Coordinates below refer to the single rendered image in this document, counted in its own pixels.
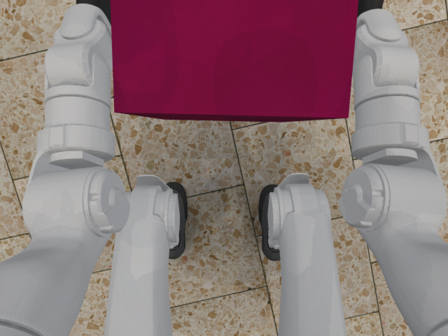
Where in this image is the robot right shin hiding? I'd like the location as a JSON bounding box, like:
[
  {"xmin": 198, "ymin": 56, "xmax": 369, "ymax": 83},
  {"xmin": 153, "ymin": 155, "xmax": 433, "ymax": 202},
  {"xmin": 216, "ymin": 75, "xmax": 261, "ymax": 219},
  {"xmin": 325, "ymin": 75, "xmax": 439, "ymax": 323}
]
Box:
[{"xmin": 268, "ymin": 173, "xmax": 331, "ymax": 249}]

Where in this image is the robot right upper arm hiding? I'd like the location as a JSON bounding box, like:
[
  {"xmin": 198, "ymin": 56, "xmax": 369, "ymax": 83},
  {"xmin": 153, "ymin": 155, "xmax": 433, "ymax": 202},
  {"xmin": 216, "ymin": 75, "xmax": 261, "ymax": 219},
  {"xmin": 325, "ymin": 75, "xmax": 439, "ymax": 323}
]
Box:
[{"xmin": 339, "ymin": 163, "xmax": 448, "ymax": 336}]

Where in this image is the carton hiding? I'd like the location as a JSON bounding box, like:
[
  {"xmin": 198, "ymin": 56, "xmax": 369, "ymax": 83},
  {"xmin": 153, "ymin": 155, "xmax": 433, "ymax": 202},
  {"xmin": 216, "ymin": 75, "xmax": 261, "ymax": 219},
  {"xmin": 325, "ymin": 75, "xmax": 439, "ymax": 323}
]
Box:
[{"xmin": 111, "ymin": 0, "xmax": 358, "ymax": 123}]

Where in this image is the robot left upper arm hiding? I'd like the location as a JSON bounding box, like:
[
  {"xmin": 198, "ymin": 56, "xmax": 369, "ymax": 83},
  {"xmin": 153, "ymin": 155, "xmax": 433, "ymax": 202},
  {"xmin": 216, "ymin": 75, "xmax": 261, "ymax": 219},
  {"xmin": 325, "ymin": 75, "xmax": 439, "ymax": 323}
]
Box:
[{"xmin": 0, "ymin": 167, "xmax": 130, "ymax": 336}]

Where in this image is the right robot hand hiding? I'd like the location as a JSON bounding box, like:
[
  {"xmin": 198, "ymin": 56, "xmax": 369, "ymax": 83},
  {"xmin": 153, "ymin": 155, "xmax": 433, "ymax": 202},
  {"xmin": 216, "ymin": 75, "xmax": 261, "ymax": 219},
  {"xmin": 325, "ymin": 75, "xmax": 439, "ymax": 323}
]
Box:
[{"xmin": 357, "ymin": 0, "xmax": 384, "ymax": 17}]

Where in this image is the robot left forearm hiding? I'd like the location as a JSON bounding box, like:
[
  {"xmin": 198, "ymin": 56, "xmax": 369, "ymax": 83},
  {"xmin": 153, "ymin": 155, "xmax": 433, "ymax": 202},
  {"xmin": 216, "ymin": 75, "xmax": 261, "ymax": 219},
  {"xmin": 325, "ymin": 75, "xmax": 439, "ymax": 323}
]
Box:
[{"xmin": 22, "ymin": 3, "xmax": 116, "ymax": 227}]

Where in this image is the robot right foot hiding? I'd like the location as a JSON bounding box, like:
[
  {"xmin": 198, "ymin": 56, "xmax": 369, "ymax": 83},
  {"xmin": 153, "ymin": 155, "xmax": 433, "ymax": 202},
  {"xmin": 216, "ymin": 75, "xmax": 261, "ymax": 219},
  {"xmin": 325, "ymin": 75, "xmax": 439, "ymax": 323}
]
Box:
[{"xmin": 259, "ymin": 184, "xmax": 280, "ymax": 261}]

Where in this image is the robot right forearm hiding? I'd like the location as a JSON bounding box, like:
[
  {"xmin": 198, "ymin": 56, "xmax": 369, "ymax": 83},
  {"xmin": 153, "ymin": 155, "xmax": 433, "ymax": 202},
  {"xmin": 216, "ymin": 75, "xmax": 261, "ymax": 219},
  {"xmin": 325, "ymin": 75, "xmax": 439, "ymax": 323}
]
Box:
[{"xmin": 351, "ymin": 8, "xmax": 447, "ymax": 216}]

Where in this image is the left robot hand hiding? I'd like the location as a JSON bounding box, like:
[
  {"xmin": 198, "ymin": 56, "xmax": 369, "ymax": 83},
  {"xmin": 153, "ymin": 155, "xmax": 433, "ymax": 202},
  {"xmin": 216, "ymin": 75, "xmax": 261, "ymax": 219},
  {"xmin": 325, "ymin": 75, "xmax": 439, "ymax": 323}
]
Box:
[{"xmin": 76, "ymin": 0, "xmax": 111, "ymax": 24}]

